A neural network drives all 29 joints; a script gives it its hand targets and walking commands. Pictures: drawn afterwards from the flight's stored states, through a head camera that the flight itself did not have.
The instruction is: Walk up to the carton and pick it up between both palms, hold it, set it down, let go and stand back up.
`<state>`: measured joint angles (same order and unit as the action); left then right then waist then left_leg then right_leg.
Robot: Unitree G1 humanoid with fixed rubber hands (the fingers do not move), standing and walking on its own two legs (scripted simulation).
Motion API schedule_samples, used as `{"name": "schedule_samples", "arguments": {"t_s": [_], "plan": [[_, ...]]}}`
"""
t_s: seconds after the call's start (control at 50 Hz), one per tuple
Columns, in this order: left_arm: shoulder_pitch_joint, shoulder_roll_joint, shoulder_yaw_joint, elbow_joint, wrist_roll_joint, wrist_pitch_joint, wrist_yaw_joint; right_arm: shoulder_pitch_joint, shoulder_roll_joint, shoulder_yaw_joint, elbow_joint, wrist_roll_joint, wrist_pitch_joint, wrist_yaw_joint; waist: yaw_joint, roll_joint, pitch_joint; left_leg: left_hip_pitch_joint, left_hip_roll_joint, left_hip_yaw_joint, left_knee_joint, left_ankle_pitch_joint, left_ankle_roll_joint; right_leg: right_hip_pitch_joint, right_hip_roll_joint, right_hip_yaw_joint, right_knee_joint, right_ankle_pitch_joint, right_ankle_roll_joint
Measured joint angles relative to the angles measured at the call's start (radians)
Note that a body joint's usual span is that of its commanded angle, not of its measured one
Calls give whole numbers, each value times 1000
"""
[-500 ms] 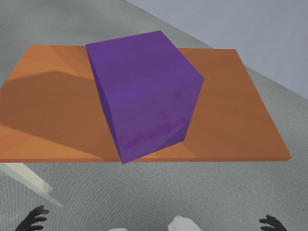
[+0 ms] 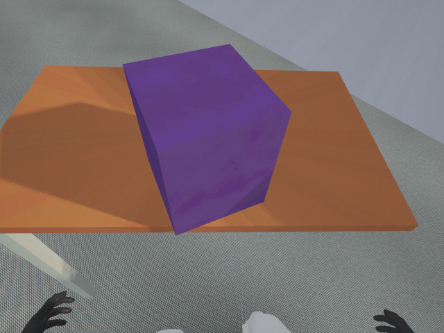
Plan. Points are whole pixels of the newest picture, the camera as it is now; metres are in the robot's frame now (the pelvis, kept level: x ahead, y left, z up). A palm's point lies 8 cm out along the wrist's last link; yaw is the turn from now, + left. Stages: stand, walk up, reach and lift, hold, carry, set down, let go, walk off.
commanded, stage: walk up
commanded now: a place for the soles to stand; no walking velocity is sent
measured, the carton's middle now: (202, 141) +0.43 +0.05 +0.09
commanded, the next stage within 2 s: reach and lift in 0.16 s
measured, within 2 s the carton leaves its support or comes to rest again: neither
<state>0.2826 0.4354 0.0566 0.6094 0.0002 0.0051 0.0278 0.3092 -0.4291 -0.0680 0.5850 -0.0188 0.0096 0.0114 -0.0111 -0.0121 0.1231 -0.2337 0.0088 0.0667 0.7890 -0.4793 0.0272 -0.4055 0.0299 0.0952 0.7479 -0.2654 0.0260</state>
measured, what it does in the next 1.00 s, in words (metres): stands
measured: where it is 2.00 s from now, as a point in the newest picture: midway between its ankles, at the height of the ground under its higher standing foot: outside the picture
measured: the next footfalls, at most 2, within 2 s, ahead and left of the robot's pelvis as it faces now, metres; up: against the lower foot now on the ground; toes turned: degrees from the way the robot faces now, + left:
none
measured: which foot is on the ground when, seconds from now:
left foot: down 0.00-1.00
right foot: down 0.00-1.00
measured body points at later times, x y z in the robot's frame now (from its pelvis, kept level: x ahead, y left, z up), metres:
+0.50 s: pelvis +0.00 -0.01 +0.00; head +0.03 -0.04 +0.45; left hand +0.18 +0.27 -0.06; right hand +0.14 -0.31 -0.10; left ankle -0.03 +0.10 -0.71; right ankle +0.09 -0.14 -0.71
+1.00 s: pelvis -0.02 -0.02 +0.01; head -0.01 -0.04 +0.46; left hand +0.19 +0.23 -0.03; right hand +0.17 -0.31 -0.04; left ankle -0.03 +0.10 -0.71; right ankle +0.09 -0.14 -0.71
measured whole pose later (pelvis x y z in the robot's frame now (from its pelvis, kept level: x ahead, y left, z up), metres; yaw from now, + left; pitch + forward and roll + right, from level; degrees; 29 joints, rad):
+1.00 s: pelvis -0.02 -0.02 +0.01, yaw +0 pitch -3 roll +1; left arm 0.12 0.17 0.06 0.40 0.02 0.15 0.15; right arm 0.23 -0.43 -0.06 0.54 0.04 -0.22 0.13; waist 0.03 0.03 0.08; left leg -0.23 0.02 0.07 0.66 -0.38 0.01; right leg -0.40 0.04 0.09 0.62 -0.17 0.02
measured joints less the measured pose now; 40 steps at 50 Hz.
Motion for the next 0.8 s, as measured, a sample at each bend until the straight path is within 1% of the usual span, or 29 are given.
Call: {"name": "schedule_samples", "arguments": {"t_s": [0.18, 0.2, 0.22, 0.26, 0.3, 0.36, 0.44, 0.56, 0.68, 0.8], "plan": [[-1, 0, 0, 0, 0, 0, -1, 0, 0, 0, 0, 0, -2, 0, 0, 0, 0, 0, 0, 0, -1, 0, 0, 0, 0, 0, -1, 0, 0], [-14, -5, 0, 1, 0, 41, 3, -7, 0, 0, 36, -14, -52, 8, 3, 2, 0, 0, 0, 0, -1, 0, 0, 0, 0, 0, -1, 0, 0], [-33, -16, 0, 2, 3, 100, 12, -21, 0, -1, 90, -32, -110, 23, 7, 8, 0, 0, 0, 0, -1, 0, 1, 0, 0, 0, -1, 0, 0], [-71, -50, -1, 1, 14, 196, 21, -53, 0, -2, 185, -55, -194, 48, 8, 24, 0, 0, 0, 0, -1, -1, 3, 0, 0, 0, -1, 0, 0], [-102, -91, -1, -7, 16, 252, 22, -68, 0, -2, 225, -66, -238, 56, 8, 46, 0, 0, 0, 0, -1, -2, 4, 0, 0, 0, -1, -1, 0], [-132, -144, -1, -45, 16, 283, 22, -73, 0, -2, 228, -78, -272, 56, 8, 77, 0, 0, 2, 0, -1, -4, 4, 0, 2, -1, -1, -4, 0], [-157, -179, 0, -95, 17, 283, 24, -81, 0, -2, 216, -78, -289, 56, 8, 98, 0, 2, 7, 0, -3, -4, 1, 0, 7, -2, -1, -4, 0], [-160, -184, 0, -122, 17, 259, 39, -82, 0, -2, 139, -64, -300, 55, 8, 95, 0, 5, 8, 0, -23, 12, -8, 0, 7, -2, -13, 6, 0], [-160, -184, 0, -156, 17, 211, 54, -81, 0, -2, 100, -19, -304, 58, 13, 72, 0, 5, 9, 0, -72, 53, -14, 4, 7, -2, -68, 49, -5], [-160, -203, 0, -187, 17, 175, 82, -82, 0, -2, 49, 34, -285, 88, 21, 47, -6, 5, 10, 0, -115, 91, -15, 10, 7, -2, -120, 91, -10]]}}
